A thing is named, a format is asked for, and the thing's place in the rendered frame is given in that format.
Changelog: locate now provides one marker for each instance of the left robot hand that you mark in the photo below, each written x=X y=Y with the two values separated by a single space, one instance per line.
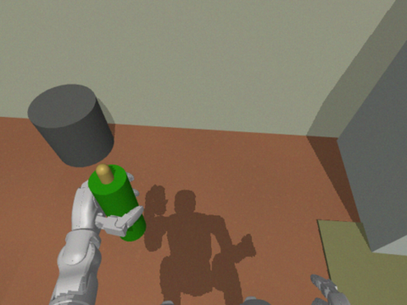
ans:
x=87 y=213

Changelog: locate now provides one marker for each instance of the left robot arm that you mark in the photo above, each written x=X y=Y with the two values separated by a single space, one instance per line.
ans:
x=78 y=263

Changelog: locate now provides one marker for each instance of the right robot hand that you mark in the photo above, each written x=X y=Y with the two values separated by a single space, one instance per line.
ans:
x=329 y=291

